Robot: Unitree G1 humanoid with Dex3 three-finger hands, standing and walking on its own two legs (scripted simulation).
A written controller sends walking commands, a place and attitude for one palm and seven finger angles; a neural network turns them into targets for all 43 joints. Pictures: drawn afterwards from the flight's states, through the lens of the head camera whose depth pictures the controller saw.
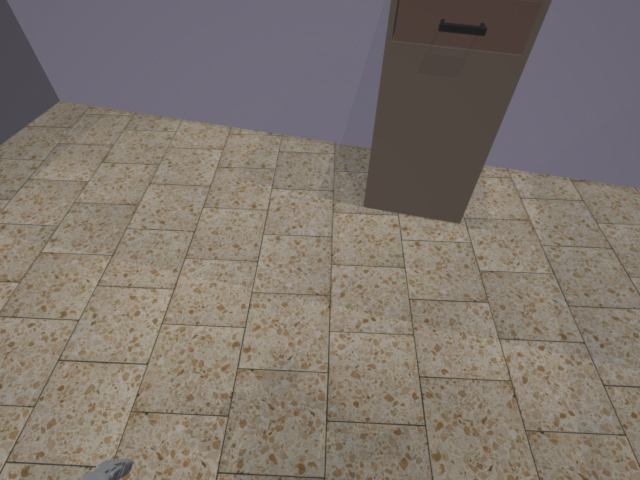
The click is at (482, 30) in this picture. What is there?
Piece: drawer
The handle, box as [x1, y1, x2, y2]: [438, 19, 486, 35]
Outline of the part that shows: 438,30 484,35 486,27 484,26 484,23 481,23 479,26 444,23 444,19 441,19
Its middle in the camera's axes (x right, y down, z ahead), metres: +0.41 -0.62 +1.13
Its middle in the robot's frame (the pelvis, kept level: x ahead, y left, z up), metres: +1.29 -0.35 +0.05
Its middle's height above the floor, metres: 0.82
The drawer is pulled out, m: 0.00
